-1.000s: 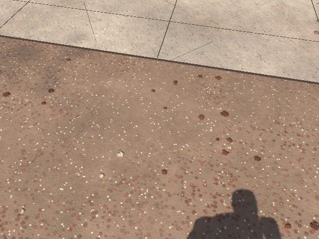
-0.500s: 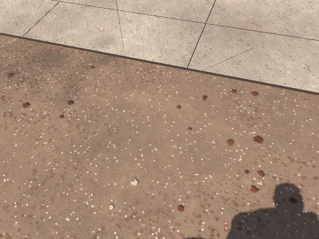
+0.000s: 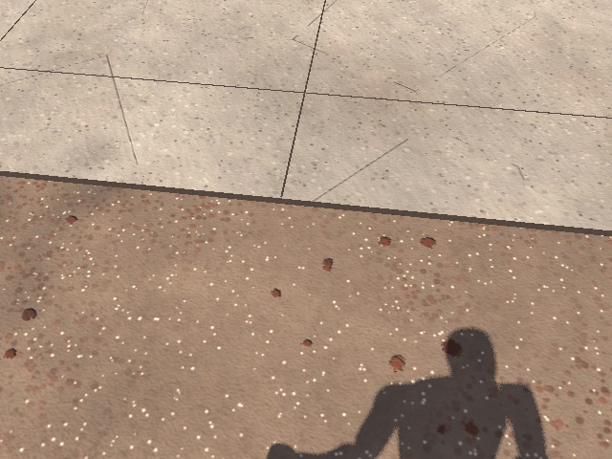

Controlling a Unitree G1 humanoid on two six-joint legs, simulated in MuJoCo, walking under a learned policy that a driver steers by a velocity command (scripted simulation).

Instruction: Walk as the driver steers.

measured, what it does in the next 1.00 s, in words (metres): walks ahead, turning right: right foot, then left foot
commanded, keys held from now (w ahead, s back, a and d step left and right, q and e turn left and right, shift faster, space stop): w+e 0.16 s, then e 0.80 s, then no key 0.04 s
